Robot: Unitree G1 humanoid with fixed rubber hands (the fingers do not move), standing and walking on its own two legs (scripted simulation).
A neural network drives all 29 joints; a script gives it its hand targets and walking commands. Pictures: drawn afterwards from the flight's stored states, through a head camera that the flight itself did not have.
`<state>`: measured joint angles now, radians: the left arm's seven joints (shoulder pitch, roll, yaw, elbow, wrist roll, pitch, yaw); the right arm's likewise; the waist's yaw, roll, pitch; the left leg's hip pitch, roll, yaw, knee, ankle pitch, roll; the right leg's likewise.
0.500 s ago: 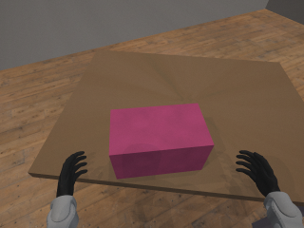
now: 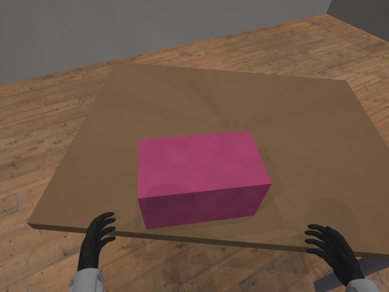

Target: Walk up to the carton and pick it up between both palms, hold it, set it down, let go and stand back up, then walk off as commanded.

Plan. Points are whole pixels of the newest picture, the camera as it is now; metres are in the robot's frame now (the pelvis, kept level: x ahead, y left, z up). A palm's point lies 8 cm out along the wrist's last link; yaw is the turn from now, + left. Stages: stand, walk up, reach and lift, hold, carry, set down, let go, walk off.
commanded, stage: set down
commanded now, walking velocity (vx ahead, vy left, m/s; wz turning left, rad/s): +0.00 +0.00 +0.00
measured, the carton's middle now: (198, 179) +0.40 +0.02 -0.05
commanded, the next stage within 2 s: let go in 1.10 s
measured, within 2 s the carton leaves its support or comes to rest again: neither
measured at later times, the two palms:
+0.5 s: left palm (83, 273) +0.17 +0.23 -0.05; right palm (328, 278) +0.19 -0.25 -0.04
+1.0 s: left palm (77, 281) +0.15 +0.24 -0.06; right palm (312, 288) +0.17 -0.22 -0.06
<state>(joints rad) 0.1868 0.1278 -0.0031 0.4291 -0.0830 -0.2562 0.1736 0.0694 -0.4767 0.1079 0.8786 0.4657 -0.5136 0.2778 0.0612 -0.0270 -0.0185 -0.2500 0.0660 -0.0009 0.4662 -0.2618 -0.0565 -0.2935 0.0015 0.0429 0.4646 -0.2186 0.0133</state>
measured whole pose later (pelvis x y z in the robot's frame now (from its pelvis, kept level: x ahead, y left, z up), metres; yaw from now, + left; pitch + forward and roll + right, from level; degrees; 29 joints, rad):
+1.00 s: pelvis +0.01 +0.01 +0.01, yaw +1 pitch -5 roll -1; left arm 0.25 0.19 0.03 0.45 -0.01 0.07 0.03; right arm 0.19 -0.23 -0.02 0.70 0.07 -0.24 0.06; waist 0.02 0.00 0.08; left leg -0.04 0.05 -0.01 0.37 -0.24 -0.04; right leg -0.07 -0.01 0.03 0.34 -0.19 0.03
